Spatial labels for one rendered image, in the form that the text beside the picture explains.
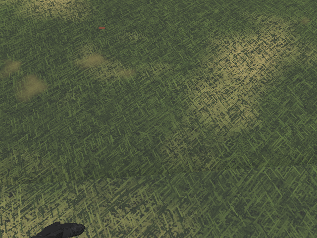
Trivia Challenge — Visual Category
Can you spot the robot left hand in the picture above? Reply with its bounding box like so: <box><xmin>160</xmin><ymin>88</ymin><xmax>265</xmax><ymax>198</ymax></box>
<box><xmin>31</xmin><ymin>221</ymin><xmax>85</xmax><ymax>238</ymax></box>

